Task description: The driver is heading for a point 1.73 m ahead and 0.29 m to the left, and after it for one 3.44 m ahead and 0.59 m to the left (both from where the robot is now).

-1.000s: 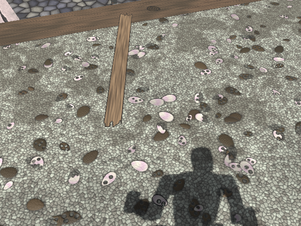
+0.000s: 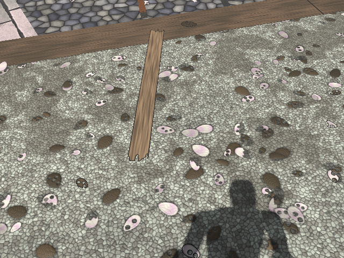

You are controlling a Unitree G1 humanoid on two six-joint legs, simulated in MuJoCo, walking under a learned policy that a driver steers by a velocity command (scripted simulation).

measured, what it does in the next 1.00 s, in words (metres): walks ahead: left foot, then right foot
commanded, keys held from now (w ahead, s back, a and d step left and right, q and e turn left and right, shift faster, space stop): w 0.82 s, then w+q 0.18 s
